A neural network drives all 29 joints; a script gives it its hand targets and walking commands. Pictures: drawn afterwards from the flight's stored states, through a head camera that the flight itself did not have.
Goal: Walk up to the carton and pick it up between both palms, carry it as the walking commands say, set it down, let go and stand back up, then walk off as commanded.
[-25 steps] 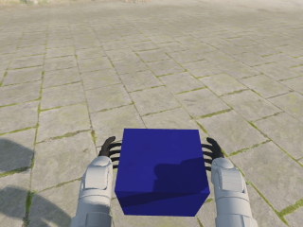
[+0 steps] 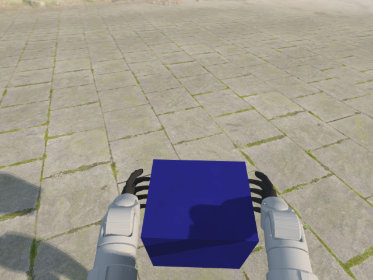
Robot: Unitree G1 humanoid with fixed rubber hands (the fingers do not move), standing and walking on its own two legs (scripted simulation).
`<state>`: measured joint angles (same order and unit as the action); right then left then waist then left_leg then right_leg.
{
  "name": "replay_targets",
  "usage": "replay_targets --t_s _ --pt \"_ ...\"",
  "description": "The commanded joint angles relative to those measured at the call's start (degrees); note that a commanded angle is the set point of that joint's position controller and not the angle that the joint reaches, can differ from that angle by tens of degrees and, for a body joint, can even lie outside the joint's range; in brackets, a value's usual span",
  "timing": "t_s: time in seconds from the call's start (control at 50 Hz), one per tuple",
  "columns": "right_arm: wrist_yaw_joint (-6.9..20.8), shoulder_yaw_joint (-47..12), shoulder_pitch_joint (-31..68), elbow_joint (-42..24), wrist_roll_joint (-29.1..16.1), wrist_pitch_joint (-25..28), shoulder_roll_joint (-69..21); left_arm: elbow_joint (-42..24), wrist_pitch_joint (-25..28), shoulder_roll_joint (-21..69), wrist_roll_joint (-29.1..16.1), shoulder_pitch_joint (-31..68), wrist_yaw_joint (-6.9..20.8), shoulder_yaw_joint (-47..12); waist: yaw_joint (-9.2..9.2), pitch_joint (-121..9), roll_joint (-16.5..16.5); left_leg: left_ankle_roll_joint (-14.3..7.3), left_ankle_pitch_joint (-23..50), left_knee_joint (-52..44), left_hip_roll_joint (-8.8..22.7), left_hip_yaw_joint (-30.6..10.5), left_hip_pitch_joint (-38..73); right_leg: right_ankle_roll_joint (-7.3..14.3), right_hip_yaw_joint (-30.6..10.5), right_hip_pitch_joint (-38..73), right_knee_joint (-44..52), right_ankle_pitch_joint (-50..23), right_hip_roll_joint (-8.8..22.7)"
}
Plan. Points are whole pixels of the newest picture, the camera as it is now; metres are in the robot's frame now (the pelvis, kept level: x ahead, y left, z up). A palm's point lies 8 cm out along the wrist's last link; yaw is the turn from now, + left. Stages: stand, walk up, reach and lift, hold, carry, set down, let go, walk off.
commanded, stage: carry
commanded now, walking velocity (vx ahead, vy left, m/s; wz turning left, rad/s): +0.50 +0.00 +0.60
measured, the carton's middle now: (197, 215) +0.30 +0.00 -0.02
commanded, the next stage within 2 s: none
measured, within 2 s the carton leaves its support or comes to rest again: neither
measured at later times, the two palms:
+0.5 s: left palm (79, 158) +0.38 +0.29 +0.09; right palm (199, 138) +0.46 -0.01 +0.10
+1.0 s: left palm (42, 124) +0.53 +0.45 +0.09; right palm (133, 94) +0.72 +0.23 +0.08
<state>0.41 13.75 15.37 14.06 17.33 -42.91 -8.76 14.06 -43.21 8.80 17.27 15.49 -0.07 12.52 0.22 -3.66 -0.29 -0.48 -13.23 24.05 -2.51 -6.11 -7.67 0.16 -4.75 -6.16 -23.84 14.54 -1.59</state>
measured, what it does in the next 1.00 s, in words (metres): walks ahead, turning left: right foot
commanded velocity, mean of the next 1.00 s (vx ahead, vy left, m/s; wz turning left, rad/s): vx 0.50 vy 0.00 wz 0.60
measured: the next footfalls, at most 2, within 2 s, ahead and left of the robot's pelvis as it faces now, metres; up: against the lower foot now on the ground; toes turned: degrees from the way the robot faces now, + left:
right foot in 0.62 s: +0.41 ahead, +0.01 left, +0.00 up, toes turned +14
left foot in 1.08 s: +0.53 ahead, +0.39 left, +0.00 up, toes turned +56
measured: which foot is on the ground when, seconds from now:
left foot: down 0.00-0.62, up 0.64-1.00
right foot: down 0.00-0.22, up 0.24-0.60, down 0.62-1.00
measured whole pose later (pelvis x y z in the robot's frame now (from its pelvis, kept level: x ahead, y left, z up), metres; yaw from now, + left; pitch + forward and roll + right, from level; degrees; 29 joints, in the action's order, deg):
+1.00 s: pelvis +0.41 +0.16 +0.00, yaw +39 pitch +4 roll +2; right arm -6.3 6.8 13.1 -19.1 9.6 -69.9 -8.3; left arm -17.8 -68.3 8.1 5.7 11.9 -7.5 7.3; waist -2.1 -3.0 0.2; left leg -4.0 -6.2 37.4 3.5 11.4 -33.5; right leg -4.4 24.1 1.3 -18.5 20.6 9.8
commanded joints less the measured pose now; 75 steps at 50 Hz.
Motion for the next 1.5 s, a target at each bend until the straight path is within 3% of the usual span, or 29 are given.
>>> replay_targets --t_s 0.0,0.04,0.06,0.18,0.2,0.22,0.24,0.26,0.3,0.36,0.52,0.58,0.6,0.62,0.64,0.7,0.92,1.0,1.04,1.06,1.08,1.1,1.12,1.16,1.28,1.38,1.42,1.46,1.48 --pt "15.0 -34.3 31.5 -3.4 -17.7 1.3 -51.5 -4.0 2.1 53.3 -17.2 29.1 14.8 -33.5 -1.66 -5.8 -2.9 -2.5 -25.2 3.3 3.9 -2.2 -21.8 4.7 -8.4 2.4 6.9 27.6 9.7" --pt "14.8 -38.2 31.8 -7.7 -21.0 -0.8 -51.4 -7.1 0.7 53.4 -18.4 26.2 13.2 -35.9 -2.39 -8.1 -10.3 -1.1 -11.7 24.1 3.0 6.4 -25.6 9.8 -18.3 4.6 15.0 27.8 20.7" --pt "14.8 -38.7 31.3 -7.8 -21.1 -2.0 -50.4 -6.2 -0.5 53.3 -18.1 24.2 12.8 -36.1 -2.16 -7.2 -9.2 -0.3 -11.8 25.3 4.9 8.1 -25.7 10.7 -16.8 1.5 18.5 30.1 22.2" --pt "13.1 -44.9 27.1 -17.0 -29.0 -10.0 -50.4 -20.0 -8.8 50.4 -25.1 27.9 11.1 -42.2 -0.38 -9.9 -5.0 -0.3 -2.6 0.7 1.5 13.8 -4.6 3.3 6.7 -8.1 5.7 21.9 14.3" --pt "12.2 -46.1 25.1 -19.4 -30.9 -12.2 -50.1 -23.1 -11.3 49.8 -26.2 26.1 10.6 -43.5 -0.05 -12.4 -0.9 -1.3 -4.0 -2.1 3.9 10.1 2.5 1.4 10.8 -10.9 -2.5 19.7 12.1" --pt "11.5 -45.3 23.2 -20.4 -30.4 -14.1 -48.0 -24.3 -13.9 49.5 -27.0 24.6 10.6 -44.0 0.88 -14.0 11.7 -5.8 -13.2 -8.9 15.6 -10.8 8.9 -2.5 16.2 -21.9 -18.7 15.2 7.5" --pt "10.7 -44.3 23.2 -21.9 -29.6 -15.2 -47.0 -25.7 -16.2 49.5 -29.1 26.0 10.9 -45.1 1.53 -11.8 19.4 -13.3 -7.3 -12.4 23.6 -28.5 15.5 -4.5 14.4 -36.2 -28.0 17.6 1.8" --pt "10.4 -44.0 23.5 -24.8 -29.5 -17.0 -46.3 -25.1 -18.1 50.3 -30.0 25.3 10.9 -45.8 1.72 -10.6 11.5 -15.5 1.1 -11.2 23.6 -28.7 17.4 -3.6 7.9 -40.7 -33.1 18.7 4.1" --pt "9.7 -45.2 22.4 -28.6 -30.5 -20.0 -47.9 -27.2 -20.4 52.1 -32.9 24.4 10.8 -47.4 1.56 -13.5 3.1 -13.4 11.4 -8.8 20.4 -19.9 19.5 -3.6 5.5 -42.3 -34.6 11.7 7.5" --pt "9.6 -45.9 23.0 -33.3 -33.3 -22.8 -49.0 -33.4 -22.5 51.5 -34.6 25.5 9.8 -48.4 1.46 -15.5 6.3 -11.3 21.5 -8.5 15.3 -8.6 16.7 -4.8 8.5 -37.4 -28.3 4.4 7.1" --pt "10.4 -45.6 22.5 -35.6 -34.5 -28.3 -47.1 -34.9 -27.3 50.3 -32.7 21.2 8.6 -46.5 1.46 -10.5 8.7 -9.4 23.5 -7.8 11.2 -4.6 5.2 -3.2 13.2 -22.6 -9.6 -5.7 4.3" --pt "10.4 -45.5 23.4 -35.1 -34.4 -29.4 -47.0 -33.4 -28.0 51.1 -32.4 19.3 8.7 -45.3 -0.16 -15.1 5.0 -6.7 25.5 4.6 8.1 0.0 -8.3 -1.2 15.6 3.5 -0.3 -6.7 3.3" --pt "10.5 -45.3 23.8 -34.8 -34.6 -29.8 -46.9 -32.3 -28.0 50.8 -31.4 17.3 8.7 -44.5 -1.66 -20.0 -1.9 -4.7 17.1 17.0 5.1 3.4 -17.2 0.6 7.7 16.6 1.5 -1.9 11.4" --pt "10.7 -46.9 25.0 -35.1 -35.6 -30.0 -48.3 -31.8 -27.8 50.0 -29.9 15.7 8.6 -43.3 -1.6 -25.2 -17.1 -2.3 -8.1 35.0 0.3 7.6 -28.0 6.0 -18.4 24.9 8.1 1.9 31.0" --pt "11.0 -48.0 27.3 -35.1 -36.3 -29.9 -49.8 -30.0 -27.7 50.3 -28.7 14.0 8.9 -41.3 -1.02 -22.8 -17.1 -2.9 -15.1 44.2 1.9 7.6 -34.3 10.0 -24.8 21.1 10.9 9.3 34.3" --pt "11.5 -48.7 29.7 -35.3 -37.0 -28.5 -52.8 -31.4 -27.0 55.0 -32.0 20.4 9.4 -43.8 -1.34 -14.1 -3.5 -2.4 -5.8 41.2 9.4 5.2 -33.2 8.0 -7.2 7.7 13.8 10.4 28.8" --pt "8.0 -46.0 20.7 -32.9 -31.3 -26.6 -53.3 -33.2 -26.3 54.0 -37.9 23.1 12.3 -46.2 -1.02 -7.4 -10.0 -3.3 7.8 15.4 5.5 18.1 -26.5 2.5 22.0 10.3 10.7 -20.6 21.7" --pt "8.5 -46.1 22.2 -32.8 -32.1 -26.9 -51.6 -32.5 -26.5 52.1 -36.1 22.4 11.8 -44.9 -1.29 -6.5 -10.3 -4.6 7.1 9.0 3.1 21.0 -22.7 1.2 25.8 14.6 4.4 -34.6 22.2" --pt "8.6 -45.5 21.1 -30.7 -32.4 -26.9 -51.3 -32.2 -26.6 50.5 -34.9 22.3 11.6 -44.2 -0.34 -9.7 -10.5 -5.2 9.5 3.5 -1.6 23.9 -12.7 -0.6 27.8 14.1 -10.6 -47.7 20.0" --pt "8.8 -45.1 20.2 -29.8 -32.7 -26.7 -51.3 -32.1 -26.5 49.6 -34.2 22.6 11.5 -44.1 1.39 -13.4 -8.3 -6.4 13.8 -0.5 -2.3 22.6 0.1 -2.4 28.1 7.2 -22.9 -42.9 17.3" --pt "9.2 -45.1 20.7 -30.1 -33.3 -26.5 -50.6 -32.3 -26.2 49.4 -33.4 22.5 11.4 -44.6 1.69 -16.7 -0.2 -8.0 24.0 -0.1 9.2 5.5 14.1 -5.1 24.1 -7.8 -35.3 -18.8 14.4" --pt "9.7 -45.1 21.6 -30.0 -33.5 -26.1 -51.5 -34.0 -26.5 51.0 -33.7 23.4 11.3 -45.0 0.85 -21.9 16.5 -17.0 42.8 -2.1 24.0 -18.1 27.4 -7.6 20.1 -26.3 -50.5 15.6 5.0" --pt "10.2 -46.6 23.9 -33.0 -35.1 -26.1 -52.0 -33.4 -26.1 51.9 -33.3 22.4 11.0 -45.2 0.73 -22.9 9.8 -16.9 54.1 -0.6 24.2 -14.2 27.7 -6.0 11.6 -31.1 -53.7 18.7 6.2" --pt "10.4 -46.7 22.6 -32.6 -35.6 -25.9 -54.3 -34.5 -25.2 54.1 -34.9 23.4 10.7 -45.9 0.84 -22.6 3.5 -12.6 53.8 -0.4 20.4 -4.6 22.6 -4.1 7.7 -30.8 -46.8 15.2 8.8" --pt "10.3 -47.5 19.0 -36.7 -35.8 -24.2 -53.7 -38.5 -23.3 54.9 -35.4 18.9 9.4 -48.6 0.49 -23.8 7.1 -10.7 59.7 -2.2 17.6 7.0 18.1 -2.7 12.1 -23.4 -22.9 3.8 5.5" --pt "10.5 -46.3 16.3 -35.9 -33.4 -25.7 -50.8 -39.4 -25.2 52.2 -35.3 18.5 10.0 -48.5 0.71 -19.4 9.1 -7.4 47.0 0.5 14.6 12.7 10.6 -1.0 16.0 -14.8 -8.8 -8.6 4.6" --pt "10.3 -46.1 16.9 -34.7 -32.6 -26.5 -49.9 -37.9 -26.3 52.0 -35.4 18.6 10.8 -47.7 -0.24 -16.9 5.3 -4.6 33.9 4.1 11.9 14.3 4.6 -0.4 17.1 -5.9 3.0 -22.0 5.4" --pt "10.1 -45.3 16.1 -31.6 -31.2 -27.5 -50.1 -35.0 -27.5 51.6 -35.1 19.3 11.8 -46.4 0.23 -17.9 -1.9 -1.6 5.4 8.8 9.1 13.4 -5.8 2.7 7.5 6.3 0.6 -44.9 16.4" --pt "10.0 -45.9 18.2 -31.5 -32.3 -27.8 -50.1 -32.8 -27.4 51.4 -34.6 18.9 12.1 -45.8 0.32 -19.0 -8.2 -0.4 -8.5 12.2 6.9 10.8 -10.2 7.8 1.4 9.7 -0.8 -49.4 21.5"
